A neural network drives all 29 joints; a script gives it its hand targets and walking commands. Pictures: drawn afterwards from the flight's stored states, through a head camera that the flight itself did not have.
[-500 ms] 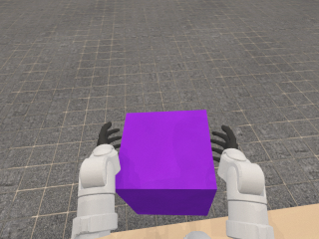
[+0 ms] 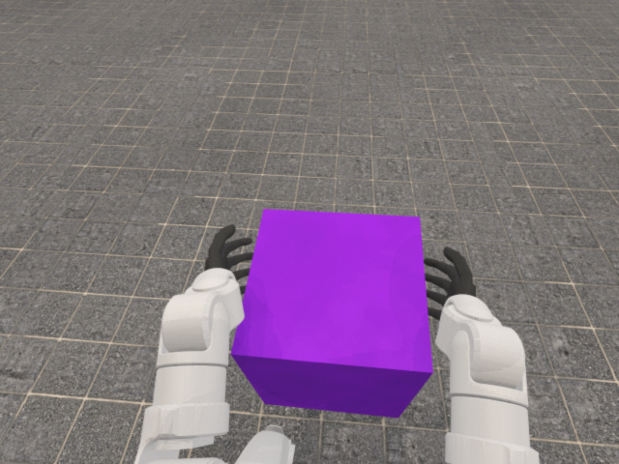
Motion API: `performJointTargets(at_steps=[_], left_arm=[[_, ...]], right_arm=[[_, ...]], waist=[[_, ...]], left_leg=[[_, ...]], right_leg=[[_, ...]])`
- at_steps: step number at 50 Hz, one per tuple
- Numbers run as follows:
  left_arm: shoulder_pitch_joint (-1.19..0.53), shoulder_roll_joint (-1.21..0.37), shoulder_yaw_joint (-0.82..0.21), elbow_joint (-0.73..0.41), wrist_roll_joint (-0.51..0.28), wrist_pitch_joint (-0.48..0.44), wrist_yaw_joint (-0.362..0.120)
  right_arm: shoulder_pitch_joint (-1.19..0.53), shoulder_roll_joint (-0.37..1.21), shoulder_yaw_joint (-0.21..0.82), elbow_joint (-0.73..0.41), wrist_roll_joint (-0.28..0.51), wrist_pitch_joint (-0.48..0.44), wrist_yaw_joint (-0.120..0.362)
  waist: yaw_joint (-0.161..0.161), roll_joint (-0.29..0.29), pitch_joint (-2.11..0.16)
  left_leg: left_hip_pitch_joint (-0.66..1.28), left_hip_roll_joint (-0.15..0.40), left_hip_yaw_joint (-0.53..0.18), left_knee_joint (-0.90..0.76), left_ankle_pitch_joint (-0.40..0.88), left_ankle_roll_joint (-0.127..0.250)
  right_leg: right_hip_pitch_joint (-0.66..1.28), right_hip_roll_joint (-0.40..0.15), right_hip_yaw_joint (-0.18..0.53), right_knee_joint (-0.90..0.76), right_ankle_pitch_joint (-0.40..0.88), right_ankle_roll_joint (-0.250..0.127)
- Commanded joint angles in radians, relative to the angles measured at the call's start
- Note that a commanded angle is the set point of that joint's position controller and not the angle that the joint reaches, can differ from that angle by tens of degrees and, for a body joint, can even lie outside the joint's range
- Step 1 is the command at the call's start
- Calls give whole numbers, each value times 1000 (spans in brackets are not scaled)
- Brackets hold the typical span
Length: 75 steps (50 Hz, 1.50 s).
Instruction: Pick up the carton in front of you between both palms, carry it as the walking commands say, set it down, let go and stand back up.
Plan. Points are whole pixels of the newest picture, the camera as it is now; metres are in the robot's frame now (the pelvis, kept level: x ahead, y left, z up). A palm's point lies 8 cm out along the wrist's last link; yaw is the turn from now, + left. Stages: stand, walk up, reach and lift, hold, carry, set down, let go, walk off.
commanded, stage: carry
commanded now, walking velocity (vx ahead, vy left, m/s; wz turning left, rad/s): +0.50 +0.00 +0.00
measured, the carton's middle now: (334, 319) +0.34 +0.03 -0.03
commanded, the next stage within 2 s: none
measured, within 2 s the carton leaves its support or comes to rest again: neither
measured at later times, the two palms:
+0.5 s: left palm (287, 157) +0.70 +0.17 -0.02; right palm (430, 176) +0.67 -0.13 -0.02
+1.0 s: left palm (312, 65) +0.98 +0.15 +0.05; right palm (431, 79) +0.97 -0.14 +0.03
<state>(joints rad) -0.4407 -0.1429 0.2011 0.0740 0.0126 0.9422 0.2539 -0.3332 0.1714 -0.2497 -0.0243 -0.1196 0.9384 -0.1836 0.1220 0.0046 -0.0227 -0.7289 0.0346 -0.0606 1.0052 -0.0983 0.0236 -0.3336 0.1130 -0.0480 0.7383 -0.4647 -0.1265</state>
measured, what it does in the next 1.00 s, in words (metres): goes down: left foot 0.11 m lower, then right foot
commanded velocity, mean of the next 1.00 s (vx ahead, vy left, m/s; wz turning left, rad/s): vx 0.50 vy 0.00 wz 0.00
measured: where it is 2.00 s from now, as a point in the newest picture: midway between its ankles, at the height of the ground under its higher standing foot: (349, 219)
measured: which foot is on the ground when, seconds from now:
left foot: up 0.00-0.18, down 0.20-0.64, up 0.66-1.00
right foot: down 0.00-0.20, up 0.22-0.62, down 0.64-1.00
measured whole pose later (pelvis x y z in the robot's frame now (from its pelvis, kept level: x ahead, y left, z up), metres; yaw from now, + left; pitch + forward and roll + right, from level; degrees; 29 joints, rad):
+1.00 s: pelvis +0.69 +0.00 -0.06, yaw +1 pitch +5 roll +3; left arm -0.23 -0.15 0.12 -0.31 0.06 1.10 0.20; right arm -0.20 0.14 -0.07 -0.33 -0.10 1.13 -0.22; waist 0.01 -0.01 -0.10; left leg -0.57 0.06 0.10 0.64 -0.16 -0.03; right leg -0.08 0.00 -0.10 0.23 -0.24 -0.06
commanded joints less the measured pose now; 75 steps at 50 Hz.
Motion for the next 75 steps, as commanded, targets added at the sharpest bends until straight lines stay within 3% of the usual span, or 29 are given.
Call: performJointTargets(at_steps=[1,7,9,10,11,12,13,14,15,16,18,22,26,30,31,32,33,34,37,44,52,56,57,58,59,60,63,69,75], left_arm=[[-552,-932,-670,-78,-287,-25,-185],[-397,-797,-635,-96,-232,-18,-155],[-397,-768,-634,-93,-212,-3,-147],[-412,-757,-628,-95,-203,4,-145],[-423,-760,-626,-92,-209,18,-145],[-415,-732,-618,-92,-218,29,-138],[-387,-735,-595,-103,-217,35,-130],[-430,-745,-585,-118,-213,33,-123],[-438,-772,-564,-124,-198,34,-124],[-471,-798,-562,-135,-189,30,-129],[-499,-852,-571,-144,-180,10,-144],[-516,-889,-617,-164,-171,-26,-161],[-458,-881,-648,-162,-163,-33,-173],[-431,-828,-658,-174,-181,-15,-176],[-417,-811,-650,-174,-180,-8,-175],[-384,-784,-630,-169,-172,2,-174],[-402,-733,-611,-156,-157,14,-161],[-332,-745,-612,-137,-168,25,-156],[-387,-818,-645,-226,-212,52,-176],[-209,-879,-705,-372,-264,136,-232],[-23,-903,-695,-419,-238,229,-268],[35,-935,-710,-465,-235,251,-278],[24,-927,-718,-482,-238,254,-278],[0,-916,-728,-506,-245,261,-278],[-39,-926,-746,-543,-257,267,-278],[-42,-942,-766,-541,-274,268,-280],[-26,-1016,-768,-524,-277,251,-291],[49,-1022,-759,-518,-237,231,-277],[53,-916,-761,-571,-244,271,-252]], right_arm=[[-677,794,622,-114,221,-58,48],[-592,678,646,-158,226,-28,32],[-535,634,618,-140,212,-8,27],[-514,607,600,-140,202,1,27],[-524,578,585,-127,194,8,22],[-483,564,571,-87,201,19,16],[-510,587,599,-98,231,20,11],[-507,645,617,-107,271,22,21],[-624,692,657,-159,296,14,26],[-652,750,683,-158,330,11,40],[-726,839,735,-172,379,-5,73],[-718,903,790,-142,412,-29,111],[-654,889,787,-123,387,-36,115],[-612,820,766,-147,351,-22,98],[-602,789,756,-154,338,-13,90],[-613,759,747,-163,324,-1,81],[-570,770,754,-138,326,14,78],[-549,738,748,-156,324,24,70],[-586,798,723,-198,313,41,63],[-362,873,772,-312,297,107,89],[-269,890,826,-441,355,220,146],[-192,907,811,-467,373,247,177],[-186,901,802,-470,372,250,182],[-172,883,790,-475,365,254,185],[-204,888,792,-462,367,249,189],[-191,913,793,-475,385,247,194],[-239,974,812,-523,391,231,200],[-206,941,830,-550,399,222,211],[-158,830,810,-578,385,264,188]], waist=[[0,-62,-326],[34,-131,-280],[-98,-97,-332],[-154,-11,-385],[-134,199,-488],[-186,200,-542],[-227,223,-601],[-205,21,-495],[-204,97,-495],[-184,47,-452],[-170,21,-426],[-184,99,-407],[-196,130,-377],[-143,134,-424],[-114,112,-475],[-92,18,-535],[-110,-239,-636],[-87,-257,-629],[-101,-68,-465],[-106,-141,-407],[-95,-158,-218],[-118,-133,-258],[-133,-94,-316],[-148,58,-378],[-147,300,-411],[-147,265,-387],[-138,36,-324],[-138,102,-270],[-143,128,-179]], left_leg=[[27,-39,77,-269,274,9],[260,-70,162,-635,490,42],[510,-41,183,-729,479,65],[737,27,130,-649,473,62],[1122,250,-126,-330,927,166],[1238,329,-305,-313,914,245],[1225,398,-488,-432,367,350],[1031,262,-429,-552,89,268],[976,314,-467,-542,172,312],[865,295,-428,-550,217,310],[761,248,-339,-574,125,277],[780,190,-195,-574,376,236],[799,121,-37,-582,573,153],[806,92,98,-415,767,48],[721,77,132,-289,661,19],[563,56,137,-120,303,-7],[225,-72,112,168,-284,-48],[84,-89,61,297,-417,-41],[42,9,44,151,-278,-16],[112,1,147,-230,-168,-56],[127,-3,227,-476,41,-42],[460,-65,315,-610,39,-9],[671,-39,280,-589,-14,2],[830,165,-29,-647,-126,51],[1022,379,-444,-735,-166,195],[977,390,-471,-775,-123,219],[777,318,-203,-794,-21,147],[728,251,3,-895,-92,127],[774,204,115,-858,125,102]], right_leg=[[243,-189,275,-112,524,-95],[262,-137,190,80,451,-45],[214,-140,139,340,598,-11],[49,-112,80,556,376,21],[-321,-73,72,787,-189,87],[-497,-64,67,884,-211,102],[-590,-85,86,922,-173,108],[-575,-126,98,744,6,83],[-559,-124,97,754,25,81],[-532,-144,98,729,40,86],[-498,-172,88,610,31,98],[-497,-173,28,346,177,106],[-332,-121,-59,-32,373,97],[49,-51,-158,-346,571,71],[247,-83,-121,-366,586,63],[453,-258,86,-293,749,48],[760,-533,505,-261,875,-141],[761,-535,610,-345,724,-183],[574,-442,378,-406,734,-67],[509,-362,148,-487,729,-22],[469,-331,31,-500,813,9],[379,-291,-70,-276,948,63],[252,-261,-98,-127,844,86],[74,-213,-127,119,542,122],[-243,-82,-83,361,97,146],[-323,-116,24,496,-7,121],[-289,-228,55,413,118,97],[-267,-224,-37,64,250,147],[-280,-200,-111,-144,394,150]])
